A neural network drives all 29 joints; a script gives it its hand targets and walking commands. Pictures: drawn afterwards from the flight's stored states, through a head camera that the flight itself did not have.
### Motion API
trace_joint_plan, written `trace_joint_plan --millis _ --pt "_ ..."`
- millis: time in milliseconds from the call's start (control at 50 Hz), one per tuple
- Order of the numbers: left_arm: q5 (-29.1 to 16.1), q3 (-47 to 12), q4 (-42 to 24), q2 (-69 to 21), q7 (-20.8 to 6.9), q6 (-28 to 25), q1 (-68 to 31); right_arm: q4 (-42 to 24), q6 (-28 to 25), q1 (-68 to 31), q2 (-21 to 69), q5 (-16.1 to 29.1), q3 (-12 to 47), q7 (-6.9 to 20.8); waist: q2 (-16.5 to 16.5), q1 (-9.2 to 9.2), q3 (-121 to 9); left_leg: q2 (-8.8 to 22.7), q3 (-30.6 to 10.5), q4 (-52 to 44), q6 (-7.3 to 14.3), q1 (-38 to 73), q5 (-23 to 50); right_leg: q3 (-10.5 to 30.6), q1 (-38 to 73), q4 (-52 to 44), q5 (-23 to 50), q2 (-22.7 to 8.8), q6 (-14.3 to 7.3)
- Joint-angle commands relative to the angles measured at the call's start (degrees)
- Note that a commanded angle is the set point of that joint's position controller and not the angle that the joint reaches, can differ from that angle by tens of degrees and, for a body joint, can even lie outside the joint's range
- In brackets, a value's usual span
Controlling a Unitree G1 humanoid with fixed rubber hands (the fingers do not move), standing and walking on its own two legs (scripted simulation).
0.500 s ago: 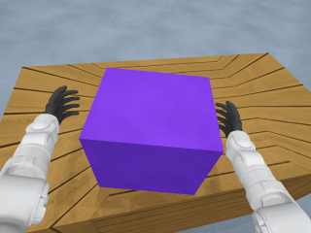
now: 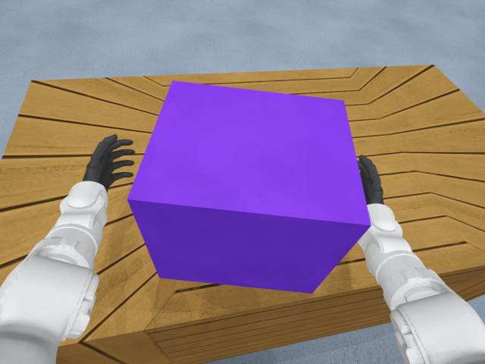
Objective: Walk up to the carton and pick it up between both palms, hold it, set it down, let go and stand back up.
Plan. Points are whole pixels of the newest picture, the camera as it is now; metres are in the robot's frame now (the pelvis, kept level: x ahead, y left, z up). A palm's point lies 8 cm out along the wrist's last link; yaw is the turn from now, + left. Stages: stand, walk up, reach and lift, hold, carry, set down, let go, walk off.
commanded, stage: reach and lift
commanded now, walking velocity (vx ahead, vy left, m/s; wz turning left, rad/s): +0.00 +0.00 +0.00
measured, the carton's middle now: (246, 193) +0.42 -0.03 +0.03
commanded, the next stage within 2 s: none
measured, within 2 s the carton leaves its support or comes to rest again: neither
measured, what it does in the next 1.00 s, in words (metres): stands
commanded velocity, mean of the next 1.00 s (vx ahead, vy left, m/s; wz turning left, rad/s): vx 0.00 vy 0.00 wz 0.00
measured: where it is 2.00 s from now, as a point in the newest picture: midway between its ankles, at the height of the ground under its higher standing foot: outside the picture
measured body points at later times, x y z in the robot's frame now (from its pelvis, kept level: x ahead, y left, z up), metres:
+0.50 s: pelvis +0.00 +0.00 +0.00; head +0.05 +0.04 +0.44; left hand +0.46 +0.18 +0.06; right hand +0.40 -0.23 +0.07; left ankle +0.04 +0.11 -0.72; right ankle -0.02 -0.15 -0.72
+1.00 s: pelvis +0.00 -0.01 +0.00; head +0.05 +0.03 +0.45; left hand +0.46 +0.17 +0.06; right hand +0.40 -0.23 +0.07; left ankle +0.04 +0.11 -0.72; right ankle -0.02 -0.15 -0.72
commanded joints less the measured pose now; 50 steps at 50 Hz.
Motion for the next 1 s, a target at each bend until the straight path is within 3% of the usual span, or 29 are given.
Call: trace_joint_plan --millis 0,320,600,720,980 --pt "0.1 1.7 -10.7 8.8 0.8 -2.9 -26.8 -10.0 -2.9 -24.8 -8.9 -1.2 -3.3 -0.8 5.2 -0.71 -35.6 -2.5 0.1 4.3 -3.0 35.3 20.0 -5.4 -7.4 -2.3 18.2 2.6 -0.4" --pt "3.2 1.2 -5.5 1.3 2.0 -1.2 -27.3 -3.5 -0.7 -27.2 -2.7 -3.5 -4.4 -2.6 5.8 -0.70 -26.3 -1.3 -1.2 2.2 -2.8 33.8 13.6 -5.9 -12.3 -4.4 7.0 2.1 -1.8" --pt "9.2 8.4 -10.8 -0.3 3.7 -1.5 -26.4 -7.1 -1.6 -26.7 2.1 -5.5 -5.1 -5.4 5.2 0.71 -31.0 -1.6 0.2 3.1 -3.1 34.0 20.6 -4.3 -4.3 -3.9 17.3 2.2 -1.2" --pt "8.8 8.1 -9.2 -1.7 2.8 -1.3 -26.0 -7.8 -1.4 -26.6 3.9 -5.6 -4.2 -6.2 3.4 0.39 -28.0 -1.8 0.5 2.5 -2.5 31.9 18.9 -3.5 -3.0 -4.4 17.1 1.6 -0.9" --pt "9.4 7.9 -11.1 -4.4 2.9 -1.6 -26.2 -8.6 -1.4 -26.8 6.3 -6.9 -5.2 -6.3 4.8 0.33 -28.7 -1.4 0.3 2.4 -3.2 33.2 19.7 -3.8 -3.9 -4.9 15.9 1.6 -1.6"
